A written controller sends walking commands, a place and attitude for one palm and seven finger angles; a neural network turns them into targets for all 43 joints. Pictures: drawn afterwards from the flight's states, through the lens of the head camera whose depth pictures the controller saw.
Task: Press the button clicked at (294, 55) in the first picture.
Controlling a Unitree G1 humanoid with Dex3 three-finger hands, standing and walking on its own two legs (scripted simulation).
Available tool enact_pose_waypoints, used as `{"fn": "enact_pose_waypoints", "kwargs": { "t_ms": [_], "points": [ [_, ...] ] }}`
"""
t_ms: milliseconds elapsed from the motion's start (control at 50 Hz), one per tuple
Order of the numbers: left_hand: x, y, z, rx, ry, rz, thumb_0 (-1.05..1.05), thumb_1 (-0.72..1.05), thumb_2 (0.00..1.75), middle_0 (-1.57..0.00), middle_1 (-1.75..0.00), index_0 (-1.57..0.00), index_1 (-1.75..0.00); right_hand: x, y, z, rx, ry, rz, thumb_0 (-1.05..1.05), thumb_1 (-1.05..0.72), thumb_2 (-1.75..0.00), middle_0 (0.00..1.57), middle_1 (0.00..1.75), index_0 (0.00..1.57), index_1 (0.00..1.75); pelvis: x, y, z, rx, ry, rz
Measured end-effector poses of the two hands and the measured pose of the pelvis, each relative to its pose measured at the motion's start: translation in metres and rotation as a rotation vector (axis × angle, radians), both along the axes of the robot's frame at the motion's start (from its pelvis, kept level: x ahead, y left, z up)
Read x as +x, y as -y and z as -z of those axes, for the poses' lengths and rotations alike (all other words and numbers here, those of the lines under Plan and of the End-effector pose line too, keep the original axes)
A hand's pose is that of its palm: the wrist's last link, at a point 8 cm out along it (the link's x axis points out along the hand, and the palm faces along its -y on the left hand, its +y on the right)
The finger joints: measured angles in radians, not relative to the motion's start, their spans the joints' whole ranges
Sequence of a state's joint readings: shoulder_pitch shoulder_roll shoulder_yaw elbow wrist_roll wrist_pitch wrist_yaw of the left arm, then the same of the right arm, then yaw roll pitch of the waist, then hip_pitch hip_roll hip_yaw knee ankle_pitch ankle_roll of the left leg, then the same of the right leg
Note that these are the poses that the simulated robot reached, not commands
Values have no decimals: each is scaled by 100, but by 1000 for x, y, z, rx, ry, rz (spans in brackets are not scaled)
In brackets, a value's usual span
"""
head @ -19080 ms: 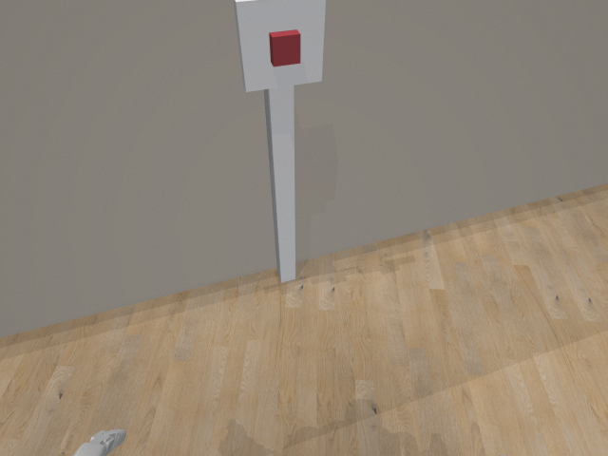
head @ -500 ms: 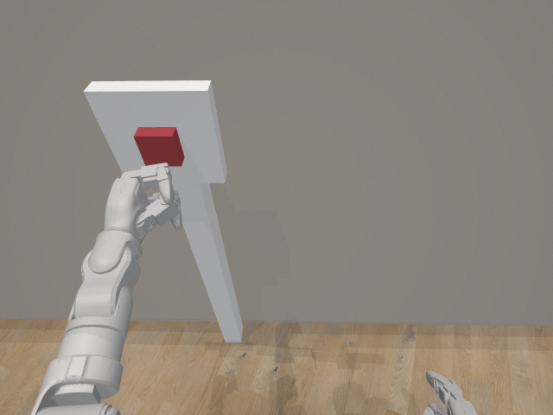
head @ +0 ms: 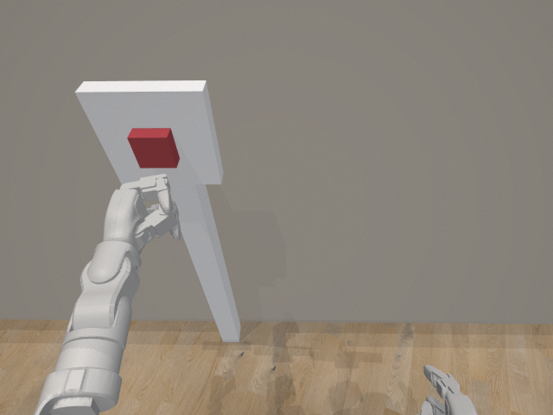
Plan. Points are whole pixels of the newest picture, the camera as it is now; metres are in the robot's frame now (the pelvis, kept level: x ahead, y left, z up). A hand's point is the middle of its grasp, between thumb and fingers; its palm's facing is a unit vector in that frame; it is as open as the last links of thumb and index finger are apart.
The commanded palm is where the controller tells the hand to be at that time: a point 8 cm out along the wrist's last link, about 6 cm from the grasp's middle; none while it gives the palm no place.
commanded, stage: aim a knuckle at the button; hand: left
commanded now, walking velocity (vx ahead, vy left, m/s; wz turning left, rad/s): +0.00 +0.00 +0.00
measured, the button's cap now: (155, 147) +0.46 +0.21 +0.16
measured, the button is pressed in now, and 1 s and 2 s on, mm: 0 0 0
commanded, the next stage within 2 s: press the button with the knuckle in 2.00 s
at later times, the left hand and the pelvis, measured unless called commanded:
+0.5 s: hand (173, 202) +0.36 +0.16 +0.14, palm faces +0.02 -1.00 -0.03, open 3.1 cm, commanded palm +0.34 +0.22 +0.13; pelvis +0.00 +0.00 +0.00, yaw +0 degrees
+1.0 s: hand (167, 217) +0.35 +0.17 +0.12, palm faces +0.04 -1.00 -0.02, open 3.1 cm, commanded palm +0.33 +0.23 +0.13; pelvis -0.01 +0.00 +0.00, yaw +0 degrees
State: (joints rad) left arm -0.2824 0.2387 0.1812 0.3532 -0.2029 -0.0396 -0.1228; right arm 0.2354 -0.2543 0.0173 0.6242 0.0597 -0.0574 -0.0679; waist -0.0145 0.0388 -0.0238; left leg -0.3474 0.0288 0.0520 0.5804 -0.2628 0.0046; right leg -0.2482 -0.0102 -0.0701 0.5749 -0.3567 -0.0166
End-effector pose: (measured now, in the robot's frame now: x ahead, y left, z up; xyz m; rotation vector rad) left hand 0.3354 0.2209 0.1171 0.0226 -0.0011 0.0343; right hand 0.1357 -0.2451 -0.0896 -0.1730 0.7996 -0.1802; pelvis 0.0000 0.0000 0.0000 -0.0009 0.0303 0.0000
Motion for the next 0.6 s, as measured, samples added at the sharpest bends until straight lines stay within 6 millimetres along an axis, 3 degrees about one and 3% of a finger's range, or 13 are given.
{"fn": "enact_pose_waypoints", "kwargs": {
  "t_ms": [140,300,480,600],
  "points": [
    [14,0,-24,15,80,-3,2,89,90,-130,-150,-130,-150,-2,-3,1,9,-3,0,1,-90,-90,20,30,20,30,0,1,0,-1,1,0],
    [18,-8,0,-11,-58,-12,2,90,90,-130,-150,-129,-150,-10,0,3,13,-31,25,1,-90,-90,20,30,20,30,2,0,-1,0,-13,6],
    [6,5,-21,13,99,13,2,90,90,-130,-150,-130,-150,-8,0,4,8,-26,12,2,-90,-90,20,30,20,30,4,-1,0,-1,-1,5],
    [9,0,-7,-1,-24,-1,2,89,90,-130,-150,-130,-150,-1,-3,0,22,-2,14,2,-90,-90,20,30,20,30,2,0,-1,2,2,6]
  ]
}}
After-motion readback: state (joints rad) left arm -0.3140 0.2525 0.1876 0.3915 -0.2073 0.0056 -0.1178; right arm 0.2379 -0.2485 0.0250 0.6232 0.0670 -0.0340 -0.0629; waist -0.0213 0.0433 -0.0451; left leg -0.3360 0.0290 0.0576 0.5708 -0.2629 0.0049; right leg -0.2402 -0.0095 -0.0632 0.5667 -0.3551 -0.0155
